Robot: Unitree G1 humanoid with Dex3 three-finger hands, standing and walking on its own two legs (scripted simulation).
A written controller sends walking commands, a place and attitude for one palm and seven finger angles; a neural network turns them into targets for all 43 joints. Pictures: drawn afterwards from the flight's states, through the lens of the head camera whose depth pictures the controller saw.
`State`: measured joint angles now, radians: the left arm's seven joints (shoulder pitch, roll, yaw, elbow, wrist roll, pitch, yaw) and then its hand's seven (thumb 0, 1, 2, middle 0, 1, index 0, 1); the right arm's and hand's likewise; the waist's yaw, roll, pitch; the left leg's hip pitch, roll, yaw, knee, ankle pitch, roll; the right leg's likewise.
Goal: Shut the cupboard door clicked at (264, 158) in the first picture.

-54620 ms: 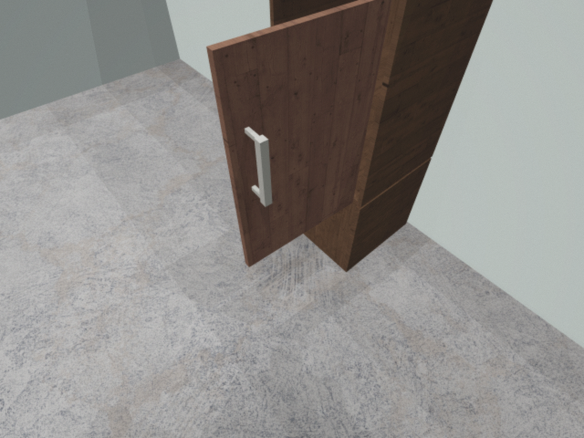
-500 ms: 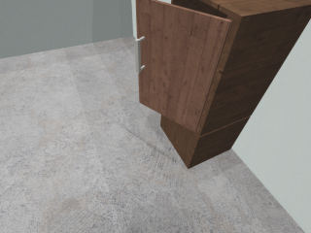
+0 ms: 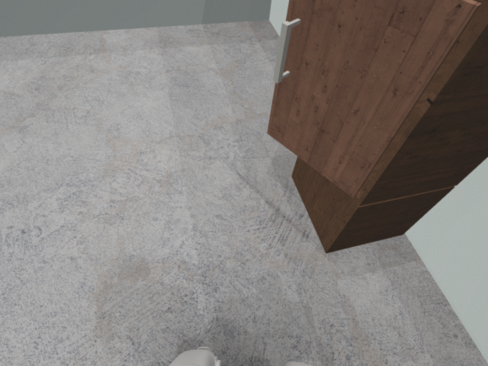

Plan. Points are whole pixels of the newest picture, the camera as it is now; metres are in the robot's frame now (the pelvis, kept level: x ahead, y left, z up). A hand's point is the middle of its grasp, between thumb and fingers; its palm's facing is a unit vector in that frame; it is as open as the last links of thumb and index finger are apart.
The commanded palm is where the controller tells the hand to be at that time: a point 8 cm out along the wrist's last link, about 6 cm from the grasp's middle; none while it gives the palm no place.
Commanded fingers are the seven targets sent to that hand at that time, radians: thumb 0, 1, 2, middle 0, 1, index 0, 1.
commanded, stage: walk to a spot facing it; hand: left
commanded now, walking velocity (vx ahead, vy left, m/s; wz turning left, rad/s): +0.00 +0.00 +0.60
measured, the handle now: (286, 52) +0.87 -0.09 +0.03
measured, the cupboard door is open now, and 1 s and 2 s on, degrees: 29 29 29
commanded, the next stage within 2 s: none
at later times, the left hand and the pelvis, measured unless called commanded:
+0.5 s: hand out of the picture +0.03 +0.17 -0.13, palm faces +0.29 -0.90 -0.33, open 7.4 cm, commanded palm none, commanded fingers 0.00 0.90 0.90 -0.20 -0.30 -0.20 -0.30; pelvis +0.01 -0.07 +0.02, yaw +19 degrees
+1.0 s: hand out of the picture -0.04 +0.16 -0.14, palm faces +0.62 -0.73 -0.28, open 7.4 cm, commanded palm none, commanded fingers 0.00 0.90 0.90 -0.20 -0.30 -0.20 -0.30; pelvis +0.04 -0.05 +0.01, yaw +38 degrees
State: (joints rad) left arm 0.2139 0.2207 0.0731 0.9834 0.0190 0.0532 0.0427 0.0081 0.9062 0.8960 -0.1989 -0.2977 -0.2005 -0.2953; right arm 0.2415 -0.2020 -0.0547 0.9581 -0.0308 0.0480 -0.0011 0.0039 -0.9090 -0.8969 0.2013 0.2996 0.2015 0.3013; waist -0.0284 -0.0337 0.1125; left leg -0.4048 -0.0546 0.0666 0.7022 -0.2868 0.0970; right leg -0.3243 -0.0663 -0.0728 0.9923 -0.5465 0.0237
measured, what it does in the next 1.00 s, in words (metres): steps on the spot, turning left: right foot, then left foot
